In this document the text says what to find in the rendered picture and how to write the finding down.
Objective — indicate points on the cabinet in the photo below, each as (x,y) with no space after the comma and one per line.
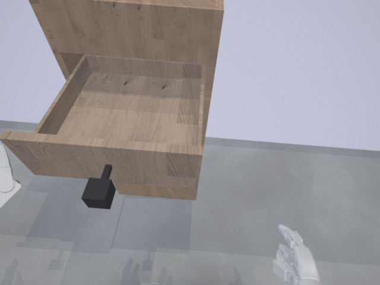
(166,30)

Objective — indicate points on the right robot hand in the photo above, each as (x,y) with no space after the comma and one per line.
(300,262)

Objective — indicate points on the handle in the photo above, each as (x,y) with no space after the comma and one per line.
(99,193)

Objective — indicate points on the drawer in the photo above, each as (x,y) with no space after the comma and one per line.
(142,116)

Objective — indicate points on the left robot hand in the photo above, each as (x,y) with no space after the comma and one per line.
(8,186)

